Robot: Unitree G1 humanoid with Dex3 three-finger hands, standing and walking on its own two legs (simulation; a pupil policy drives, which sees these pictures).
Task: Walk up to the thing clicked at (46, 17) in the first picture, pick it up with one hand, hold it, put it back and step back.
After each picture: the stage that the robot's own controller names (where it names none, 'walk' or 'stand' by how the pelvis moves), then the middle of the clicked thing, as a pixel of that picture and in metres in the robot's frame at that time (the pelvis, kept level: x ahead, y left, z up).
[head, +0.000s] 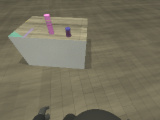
stand; (49, 25) +1.05 +0.59 -0.01
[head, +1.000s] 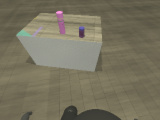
walk; (61, 23) +1.00 +0.36 +0.03
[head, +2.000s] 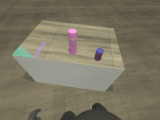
walk; (72, 43) +0.65 +0.16 +0.00
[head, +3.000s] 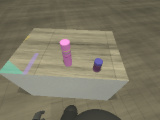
stand; (66, 54) +0.49 +0.21 +0.02
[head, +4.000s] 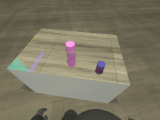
stand; (71, 55) +0.51 +0.18 +0.00
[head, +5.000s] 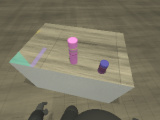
stand; (73, 52) +0.51 +0.16 +0.01
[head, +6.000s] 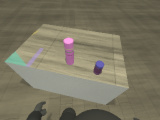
stand; (69, 53) +0.51 +0.19 +0.01
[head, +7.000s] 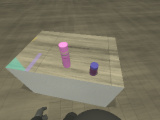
stand; (65, 56) +0.51 +0.24 +0.01
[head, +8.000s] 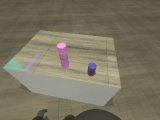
stand; (63, 56) +0.51 +0.25 -0.01
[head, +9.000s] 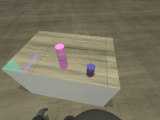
stand; (62, 57) +0.50 +0.26 -0.01
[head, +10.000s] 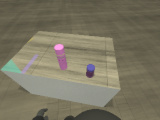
stand; (61, 58) +0.49 +0.26 -0.01
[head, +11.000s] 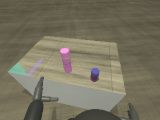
rise first; (66, 61) +0.48 +0.24 -0.01
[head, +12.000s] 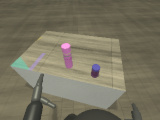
go down; (67, 57) +0.51 +0.24 -0.01
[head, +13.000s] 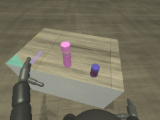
go down; (66, 55) +0.51 +0.22 +0.00
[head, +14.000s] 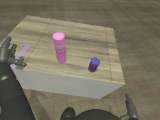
go down; (60, 50) +0.49 +0.21 +0.04
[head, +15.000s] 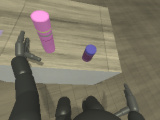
close in; (46, 36) +0.50 +0.23 +0.08
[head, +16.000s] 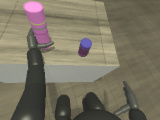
close; (40, 30) +0.53 +0.23 +0.11
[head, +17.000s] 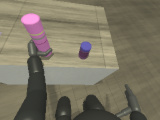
lift; (40, 39) +0.49 +0.24 +0.10
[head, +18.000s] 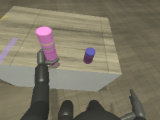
lift; (49, 49) +0.44 +0.23 +0.10
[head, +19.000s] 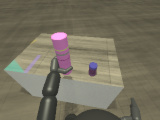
lift; (63, 56) +0.34 +0.16 +0.20
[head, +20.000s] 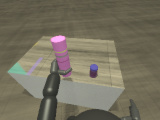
hold; (62, 58) +0.34 +0.17 +0.19
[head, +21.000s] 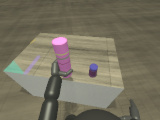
crouch; (63, 60) +0.33 +0.17 +0.17
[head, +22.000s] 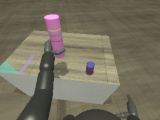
crouch; (56, 39) +0.45 +0.21 +0.22
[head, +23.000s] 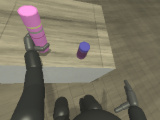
lower; (37, 34) +0.52 +0.24 +0.09
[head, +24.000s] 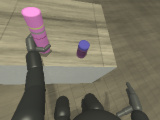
lower; (39, 35) +0.52 +0.23 +0.10
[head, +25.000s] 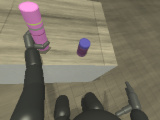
lower; (37, 31) +0.53 +0.24 +0.10
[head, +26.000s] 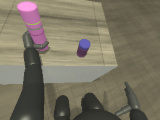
lower; (36, 31) +0.53 +0.24 +0.10
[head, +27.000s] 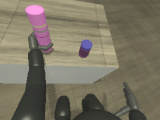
loosen; (42, 33) +0.52 +0.23 +0.10
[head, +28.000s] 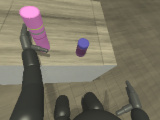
withdraw; (39, 34) +0.52 +0.22 +0.10
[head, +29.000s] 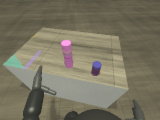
sink last; (67, 55) +0.48 +0.21 +0.04
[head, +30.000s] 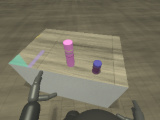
stand; (69, 54) +0.51 +0.21 +0.04
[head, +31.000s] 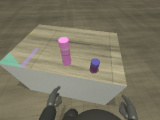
stand; (65, 53) +0.49 +0.22 +0.05
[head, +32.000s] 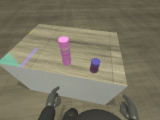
stand; (65, 52) +0.49 +0.21 +0.05
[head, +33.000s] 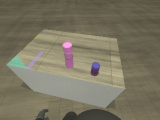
stand; (68, 56) +0.50 +0.20 +0.01
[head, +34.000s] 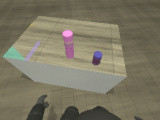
walk; (69, 46) +0.55 +0.18 +0.01
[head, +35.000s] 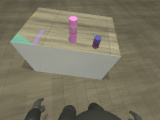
walk; (73, 31) +0.73 +0.21 +0.00
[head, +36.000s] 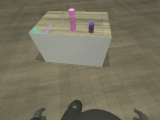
walk; (72, 20) +1.04 +0.32 +0.01
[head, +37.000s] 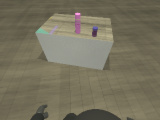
stand; (77, 24) +1.10 +0.22 +0.00
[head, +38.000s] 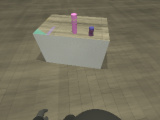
stand; (74, 24) +1.11 +0.25 -0.01
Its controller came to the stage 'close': yes
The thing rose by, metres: 0.22
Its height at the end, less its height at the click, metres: +0.00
